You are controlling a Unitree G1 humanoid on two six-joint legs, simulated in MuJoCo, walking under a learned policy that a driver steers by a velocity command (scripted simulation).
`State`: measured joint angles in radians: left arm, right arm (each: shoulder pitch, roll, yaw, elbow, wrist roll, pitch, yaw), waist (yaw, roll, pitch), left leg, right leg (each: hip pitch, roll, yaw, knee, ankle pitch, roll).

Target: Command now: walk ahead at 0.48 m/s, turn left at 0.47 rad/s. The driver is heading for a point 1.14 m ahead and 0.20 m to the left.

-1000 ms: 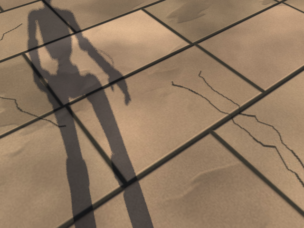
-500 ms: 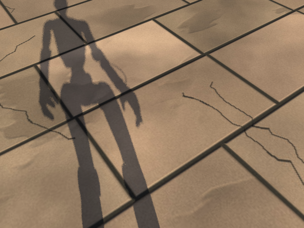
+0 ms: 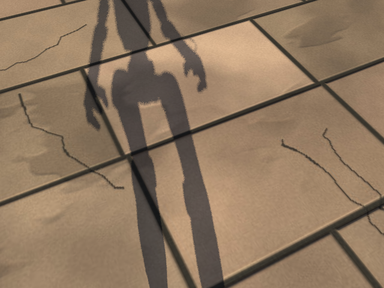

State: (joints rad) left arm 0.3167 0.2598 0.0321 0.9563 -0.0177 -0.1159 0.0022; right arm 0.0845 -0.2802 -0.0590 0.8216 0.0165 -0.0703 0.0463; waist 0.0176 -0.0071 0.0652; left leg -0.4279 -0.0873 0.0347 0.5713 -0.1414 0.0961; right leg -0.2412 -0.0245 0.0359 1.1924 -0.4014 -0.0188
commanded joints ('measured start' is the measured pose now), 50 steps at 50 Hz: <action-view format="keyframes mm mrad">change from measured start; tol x32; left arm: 1 -23 157 41 -108 7 -41 15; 16 -403 116 32 -303 12 -25 -13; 22 60 305 96 -211 31 -22 -2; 50 -56 176 39 -186 -37 -5 -12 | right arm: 1 56 -126 -28 -52 -21 -26 -2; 50 258 -157 -41 -172 -14 3 -27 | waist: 1 -11 14 -86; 20 30 113 -184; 22 15 -359 -435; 26 35 -20 -69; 50 -116 77 -214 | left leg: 1 296 280 -485 -376 -86 188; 18 336 223 -483 -186 80 99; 24 -361 95 -214 715 -329 -65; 42 -182 134 -24 25 38 -29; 45 236 39 44 -70 52 41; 47 860 449 -640 -105 -36 258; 50 577 409 -454 -245 43 182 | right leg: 1 -374 -92 78 32 111 -21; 18 -211 25 61 -756 346 39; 23 593 -401 704 -873 -73 -221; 39 203 -220 -99 -1052 526 -152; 45 255 -217 -183 -654 1014 -79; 47 -372 6 -141 -4 -110 21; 50 -513 -75 44 84 -45 -5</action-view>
